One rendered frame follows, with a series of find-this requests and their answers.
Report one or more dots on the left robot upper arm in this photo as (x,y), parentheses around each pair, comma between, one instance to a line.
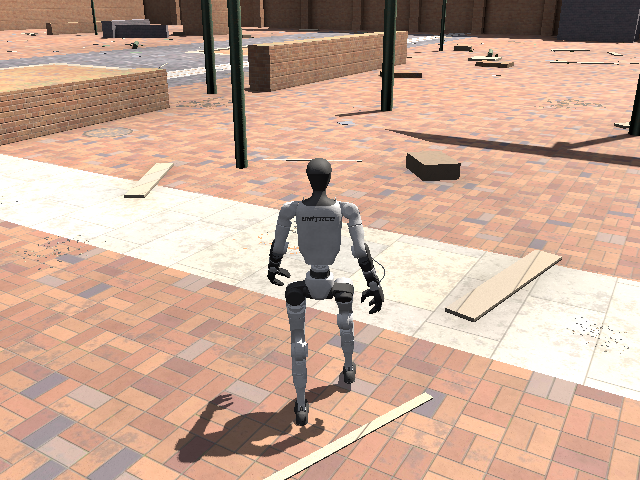
(287,212)

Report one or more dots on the right robot hand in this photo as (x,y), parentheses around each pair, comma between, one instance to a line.
(377,300)

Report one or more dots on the robot shin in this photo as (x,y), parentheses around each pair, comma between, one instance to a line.
(347,343)
(299,373)

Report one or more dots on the right robot forearm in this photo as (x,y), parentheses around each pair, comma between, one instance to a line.
(368,269)

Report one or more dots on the right robot upper arm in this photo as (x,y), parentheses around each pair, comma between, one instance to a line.
(351,212)

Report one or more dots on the left robot forearm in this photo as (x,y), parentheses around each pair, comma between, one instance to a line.
(274,260)

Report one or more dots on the right robot shin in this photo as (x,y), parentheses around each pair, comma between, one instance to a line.
(347,343)

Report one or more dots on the left robot hand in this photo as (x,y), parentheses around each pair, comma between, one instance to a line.
(282,272)

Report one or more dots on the left robot shin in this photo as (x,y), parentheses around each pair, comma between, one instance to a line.
(299,373)

